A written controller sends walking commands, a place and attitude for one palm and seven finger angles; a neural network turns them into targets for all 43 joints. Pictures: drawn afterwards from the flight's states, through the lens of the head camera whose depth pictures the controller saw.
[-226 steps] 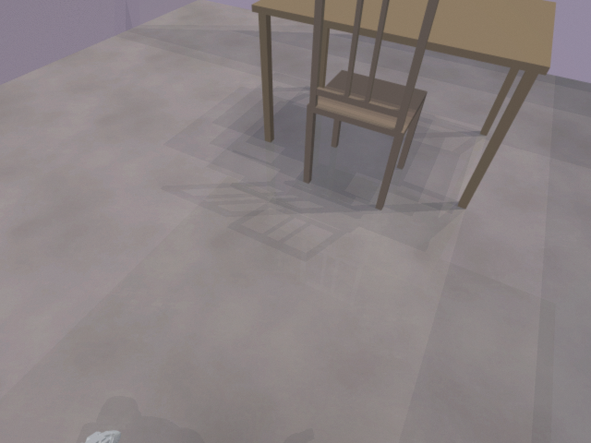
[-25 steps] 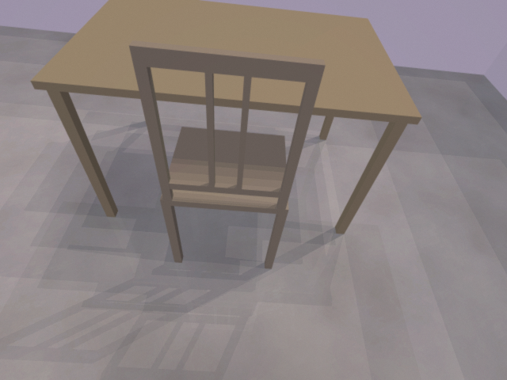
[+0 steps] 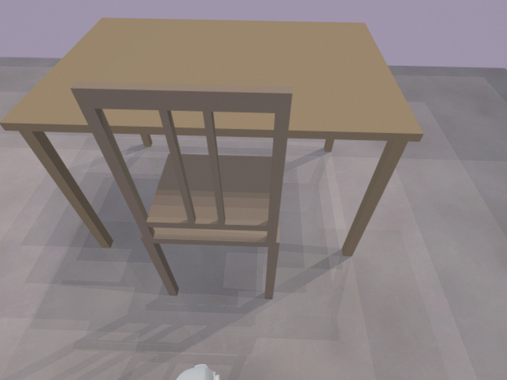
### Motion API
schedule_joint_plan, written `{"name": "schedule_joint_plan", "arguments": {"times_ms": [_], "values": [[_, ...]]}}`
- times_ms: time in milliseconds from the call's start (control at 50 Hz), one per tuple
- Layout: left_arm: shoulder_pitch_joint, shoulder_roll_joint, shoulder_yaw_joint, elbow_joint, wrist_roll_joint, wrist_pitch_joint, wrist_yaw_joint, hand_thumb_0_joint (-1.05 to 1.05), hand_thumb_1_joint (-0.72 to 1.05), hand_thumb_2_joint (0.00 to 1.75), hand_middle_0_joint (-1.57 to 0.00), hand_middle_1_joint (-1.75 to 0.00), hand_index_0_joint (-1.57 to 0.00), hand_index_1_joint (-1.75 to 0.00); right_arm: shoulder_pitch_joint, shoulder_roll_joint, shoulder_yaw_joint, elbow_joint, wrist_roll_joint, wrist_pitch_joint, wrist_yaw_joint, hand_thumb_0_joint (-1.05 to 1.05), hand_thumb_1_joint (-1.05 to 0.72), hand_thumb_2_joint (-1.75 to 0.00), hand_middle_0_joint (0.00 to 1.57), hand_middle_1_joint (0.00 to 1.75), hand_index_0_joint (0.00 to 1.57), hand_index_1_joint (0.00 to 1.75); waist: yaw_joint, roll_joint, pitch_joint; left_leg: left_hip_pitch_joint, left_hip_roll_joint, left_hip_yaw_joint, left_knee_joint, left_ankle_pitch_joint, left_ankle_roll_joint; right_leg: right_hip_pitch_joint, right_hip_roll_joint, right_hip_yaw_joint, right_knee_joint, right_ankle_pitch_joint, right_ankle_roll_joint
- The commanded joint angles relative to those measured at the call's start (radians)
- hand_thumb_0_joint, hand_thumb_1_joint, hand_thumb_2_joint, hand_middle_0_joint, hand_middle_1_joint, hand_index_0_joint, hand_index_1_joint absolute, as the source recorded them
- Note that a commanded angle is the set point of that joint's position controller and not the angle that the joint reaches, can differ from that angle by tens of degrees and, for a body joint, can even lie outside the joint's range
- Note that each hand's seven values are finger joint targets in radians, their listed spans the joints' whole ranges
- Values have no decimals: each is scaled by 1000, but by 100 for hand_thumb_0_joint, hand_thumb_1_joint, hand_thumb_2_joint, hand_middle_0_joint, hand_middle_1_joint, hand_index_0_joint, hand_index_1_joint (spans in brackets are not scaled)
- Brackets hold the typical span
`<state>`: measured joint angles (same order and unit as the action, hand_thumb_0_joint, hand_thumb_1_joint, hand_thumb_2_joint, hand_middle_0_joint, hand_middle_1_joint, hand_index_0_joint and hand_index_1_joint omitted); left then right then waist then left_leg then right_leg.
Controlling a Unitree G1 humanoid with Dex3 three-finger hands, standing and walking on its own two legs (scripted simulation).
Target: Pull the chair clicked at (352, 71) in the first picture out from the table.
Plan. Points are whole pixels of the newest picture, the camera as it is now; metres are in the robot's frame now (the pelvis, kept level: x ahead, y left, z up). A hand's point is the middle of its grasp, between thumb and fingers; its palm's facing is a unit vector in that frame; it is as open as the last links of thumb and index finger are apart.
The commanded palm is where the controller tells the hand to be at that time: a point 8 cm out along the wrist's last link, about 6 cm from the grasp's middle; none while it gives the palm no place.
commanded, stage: take the last steps up to it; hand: left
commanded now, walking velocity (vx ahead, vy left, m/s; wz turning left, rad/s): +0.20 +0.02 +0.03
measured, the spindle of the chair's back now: (180, 174) +0.57 +0.20 -0.06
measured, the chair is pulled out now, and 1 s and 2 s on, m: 0.00 0.00 0.00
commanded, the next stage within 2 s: come to a stop and stand still in 0.10 s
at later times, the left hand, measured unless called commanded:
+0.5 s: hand out of the picture +0.13 +0.19 -0.18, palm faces +0.04 -0.98 -0.20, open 7.3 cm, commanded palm none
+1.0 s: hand out of the picture +0.10 +0.19 -0.18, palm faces +0.09 -0.97 -0.21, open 7.4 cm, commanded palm none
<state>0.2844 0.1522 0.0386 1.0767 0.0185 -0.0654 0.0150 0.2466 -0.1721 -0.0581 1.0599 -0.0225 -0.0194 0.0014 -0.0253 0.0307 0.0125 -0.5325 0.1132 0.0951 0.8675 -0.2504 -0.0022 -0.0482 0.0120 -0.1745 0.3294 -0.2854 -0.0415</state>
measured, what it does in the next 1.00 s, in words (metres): steps on the spot: left foot, then right foot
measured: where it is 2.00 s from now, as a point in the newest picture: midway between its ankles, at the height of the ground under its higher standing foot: outside the picture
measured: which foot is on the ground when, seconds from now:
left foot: up 0.00-0.12, down 0.14-0.58, up 0.60-0.94, down 0.96-1.00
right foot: down 0.00-0.14, up 0.16-0.54, down 0.56-1.00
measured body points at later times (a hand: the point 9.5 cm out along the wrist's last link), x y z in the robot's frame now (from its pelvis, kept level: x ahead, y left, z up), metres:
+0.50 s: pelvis +0.10 +0.01 +0.00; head +0.12 +0.02 +0.45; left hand +0.13 +0.24 -0.17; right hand +0.16 -0.22 -0.15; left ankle +0.14 +0.10 -0.74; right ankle +0.12 -0.12 -0.72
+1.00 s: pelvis +0.06 +0.00 -0.01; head +0.07 +0.01 +0.44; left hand +0.09 +0.24 -0.16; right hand +0.09 -0.23 -0.16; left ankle +0.03 +0.13 -0.74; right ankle +0.11 -0.12 -0.74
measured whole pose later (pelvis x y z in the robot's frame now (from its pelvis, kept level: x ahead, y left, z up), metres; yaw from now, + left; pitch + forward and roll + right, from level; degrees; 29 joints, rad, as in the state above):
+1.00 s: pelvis +0.06 +0.00 -0.01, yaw +1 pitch -1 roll +1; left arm 0.21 0.18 0.04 1.05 0.01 0.03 0.03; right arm 0.24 -0.17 -0.03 1.07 -0.01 0.02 -0.02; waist 0.03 -0.02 0.03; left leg -0.14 0.01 0.04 0.45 -0.29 0.00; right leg -0.30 -0.06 -0.07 0.50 -0.19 0.01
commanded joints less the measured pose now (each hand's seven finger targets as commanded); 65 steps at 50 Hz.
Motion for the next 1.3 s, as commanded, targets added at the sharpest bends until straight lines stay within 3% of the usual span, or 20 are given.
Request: {"name": "schedule_joint_plan", "arguments": {"times_ms": [0,40,80,100,120,140,180,260,440,500,520,560,580,700,800,880,960,1000,1160,1280], "values": [[81,126,17,-11,5,-11,6,0,90,90,-20,-30,-20,-30,-12,-13,6,-61,1,-19,18,0,-90,-90,20,30,20,30,23,-161,83,33,-25,13,-140,23,15,-24,-261,137,-82,507,-118],[99,136,19,-1,4,-6,7,0,90,90,-20,-30,-20,-30,-23,-26,9,-67,1,-25,14,0,-90,-90,20,30,20,30,21,-149,69,100,-51,24,-215,12,29,3,-256,134,-17,586,-109],[88,138,17,5,0,0,8,0,90,90,-20,-30,-20,-30,91,-52,5,-32,-5,-31,3,0,-90,-90,20,30,20,30,-37,-109,23,300,-91,34,-328,116,40,-44,-219,102,168,639,-74],[100,123,13,2,-6,1,6,0,90,90,-20,-30,-20,-30,193,-106,-3,-7,-12,-39,-6,0,-90,-90,20,30,20,30,-71,-23,-62,481,-36,-32,-367,289,70,-119,-163,74,356,535,-37],[139,72,5,-13,-21,4,2,0,90,90,-20,-30,-20,-30,263,-204,-22,-2,-21,-44,-19,0,-90,-90,20,30,20,30,-76,198,-153,679,207,-334,-416,522,179,-346,-38,11,621,92,11],[126,68,0,-33,-17,1,3,0,90,90,-20,-30,-20,-30,284,-231,-20,1,-2,-32,-26,0,-90,-90,20,30,20,30,-67,242,-183,669,319,-471,-518,587,268,-419,7,86,849,-336,5],[54,74,6,-33,-4,18,5,0,90,90,-20,-30,-20,-30,143,-170,-7,-26,5,-33,-34,0,-90,-90,20,30,20,30,-33,119,-35,466,276,-379,-576,391,258,-483,-72,161,929,-253,4],[148,7,-14,22,-11,64,14,0,90,90,-20,-30,-20,-30,-49,-74,41,-55,14,-36,-47,0,-90,-90,20,30,20,30,74,57,10,256,147,-90,-583,666,155,-267,-99,171,657,-89,66],[74,57,3,-34,4,106,30,0,90,90,-20,-30,-20,-30,-29,-141,-9,-52,5,30,-43,0,-90,-90,20,30,20,30,33,123,-6,304,182,-136,-531,514,167,-237,-60,124,415,-79,67],[107,68,9,-37,5,95,31,0,90,90,-20,-30,-20,-30,-50,-138,-12,-62,7,40,-38,0,-90,-90,20,30,20,30,61,97,-3,266,142,-123,-454,370,119,-155,-64,131,218,67,60],[100,91,9,-42,8,86,33,0,90,90,-20,-30,-20,-30,-33,-115,-12,-61,12,42,-34,0,-90,-90,20,30,20,30,55,22,-18,265,85,-106,-391,268,76,-130,-89,182,106,183,52],[35,198,14,-68,11,65,32,0,90,90,-20,-30,-20,-30,-2,-38,-1,-80,24,54,-24,0,-90,-90,20,30,20,30,15,-254,1,210,-96,-8,-212,-194,-19,-195,-355,441,-14,494,-82],[27,205,10,-80,8,66,29,0,90,90,-20,-30,-20,-30,-10,-48,-6,-80,19,67,-23,0,-90,-90,20,30,20,30,31,-194,-22,238,-101,-61,-96,-290,-20,-237,-392,435,-41,473,-142],[-26,186,26,-97,6,58,33,0,90,90,-20,-30,-20,-30,2,-76,-8,-53,15,71,-14,0,-90,-90,20,30,20,30,36,-168,-31,120,-89,-105,90,-191,-41,-113,-309,336,-1,473,-141],[17,202,42,-88,14,61,33,0,90,90,-20,-30,-20,-30,-22,-54,4,-72,17,53,-14,0,-90,-90,20,30,20,30,79,-201,-47,161,-92,-74,-147,-224,-42,-36,-313,356,-4,419,-152],[-35,192,40,-79,4,69,28,0,90,90,-20,-30,-20,-30,82,-35,15,-28,17,40,-21,0,-90,-90,20,30,20,30,33,-199,-63,386,-112,-44,-456,-35,-27,-143,-247,309,9,205,-79],[-50,89,16,-80,-6,81,16,0,90,90,-20,-30,-20,-30,48,-125,16,-36,4,24,-30,0,-90,-90,20,30,20,30,55,65,5,288,100,-233,-631,33,58,-176,-80,143,134,30,41],[-61,93,9,-54,6,91,15,0,90,90,-20,-30,-20,-30,-12,-117,24,-34,5,23,-33,0,-90,-90,20,30,20,30,62,134,83,178,75,-232,-689,-84,61,-132,-77,129,165,42,52],[46,94,-6,19,5,81,10,0,90,90,-20,-30,-20,-30,49,-95,29,-12,14,25,-33,0,-90,-90,20,30,20,30,61,22,150,171,10,-188,-680,-240,46,-124,-84,171,76,72,49],[76,74,-17,40,-1,63,16,0,90,90,-20,-30,-20,-30,106,-67,36,12,17,18,-34,0,-90,-90,20,30,20,30,39,-51,104,281,-17,-143,-610,-90,34,-167,-109,209,14,84,43]]}}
